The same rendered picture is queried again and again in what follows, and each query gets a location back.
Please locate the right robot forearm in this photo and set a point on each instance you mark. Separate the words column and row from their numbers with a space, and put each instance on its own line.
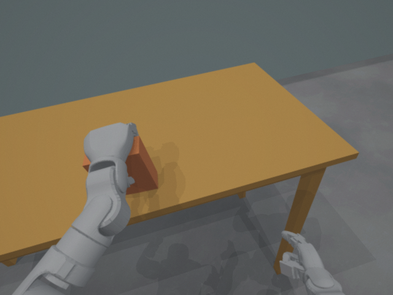
column 319, row 281

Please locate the robot left upper arm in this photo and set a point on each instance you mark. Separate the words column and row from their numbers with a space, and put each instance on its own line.
column 41, row 288

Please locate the left robot forearm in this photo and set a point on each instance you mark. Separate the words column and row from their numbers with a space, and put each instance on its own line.
column 106, row 213

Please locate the robot left hand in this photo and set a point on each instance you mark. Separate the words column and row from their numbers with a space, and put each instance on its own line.
column 114, row 140

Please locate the table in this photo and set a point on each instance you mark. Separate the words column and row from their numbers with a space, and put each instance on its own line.
column 209, row 136

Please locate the sponge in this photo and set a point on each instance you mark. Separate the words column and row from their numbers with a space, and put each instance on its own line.
column 139, row 166

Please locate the robot right hand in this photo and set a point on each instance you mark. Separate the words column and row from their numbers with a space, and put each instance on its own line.
column 295, row 266

